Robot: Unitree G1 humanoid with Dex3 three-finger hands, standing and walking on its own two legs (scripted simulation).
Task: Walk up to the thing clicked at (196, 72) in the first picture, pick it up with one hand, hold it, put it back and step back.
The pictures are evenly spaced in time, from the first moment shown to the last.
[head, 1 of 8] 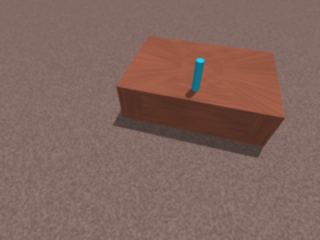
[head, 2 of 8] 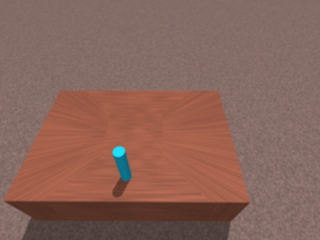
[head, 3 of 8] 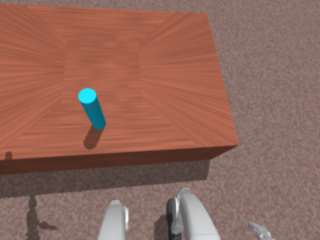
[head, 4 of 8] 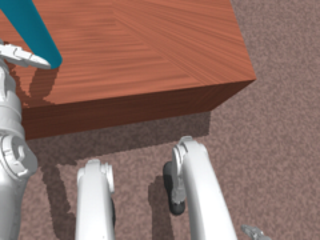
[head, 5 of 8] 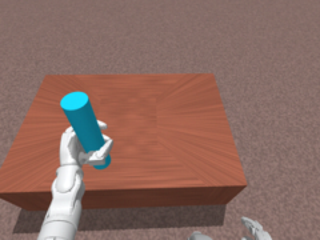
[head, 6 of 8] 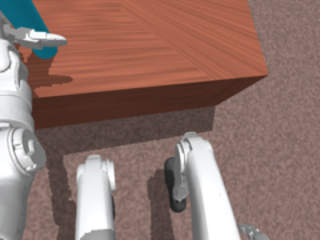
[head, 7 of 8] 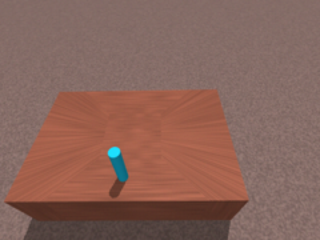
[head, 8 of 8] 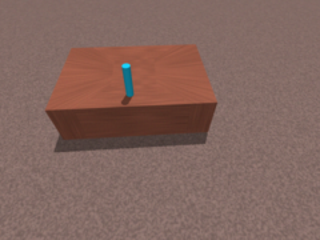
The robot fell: no
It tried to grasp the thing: yes
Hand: left
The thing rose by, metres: 0.37
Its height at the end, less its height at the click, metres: +0.00
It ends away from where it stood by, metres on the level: 0.01
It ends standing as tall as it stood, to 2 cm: yes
